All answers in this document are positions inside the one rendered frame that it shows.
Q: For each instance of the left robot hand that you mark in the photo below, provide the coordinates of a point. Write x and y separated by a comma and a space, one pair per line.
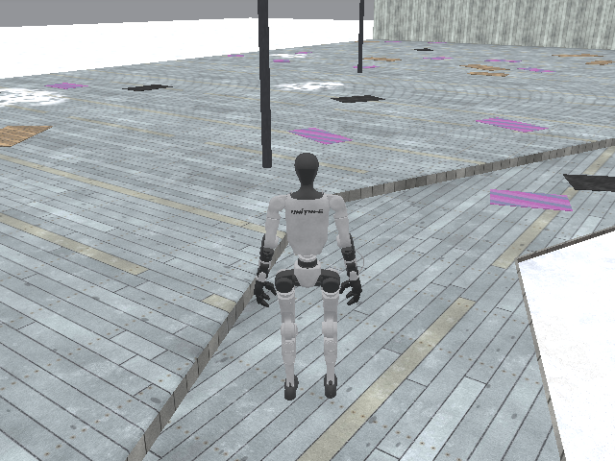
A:
258, 291

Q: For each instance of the robot left shin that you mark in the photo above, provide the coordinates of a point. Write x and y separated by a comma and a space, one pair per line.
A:
289, 355

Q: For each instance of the right robot upper arm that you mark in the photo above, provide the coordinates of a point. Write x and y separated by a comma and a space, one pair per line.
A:
341, 220

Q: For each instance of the right robot forearm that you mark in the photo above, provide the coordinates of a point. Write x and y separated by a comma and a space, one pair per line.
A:
350, 261

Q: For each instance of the left robot forearm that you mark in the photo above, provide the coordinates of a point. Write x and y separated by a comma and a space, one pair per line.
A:
264, 262

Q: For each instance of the right robot hand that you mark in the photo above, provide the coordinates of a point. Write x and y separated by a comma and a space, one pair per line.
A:
356, 290

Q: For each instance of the left robot upper arm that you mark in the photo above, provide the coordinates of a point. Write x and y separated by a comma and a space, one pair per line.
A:
273, 217

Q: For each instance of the left robot thigh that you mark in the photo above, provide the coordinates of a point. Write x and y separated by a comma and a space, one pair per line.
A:
284, 282

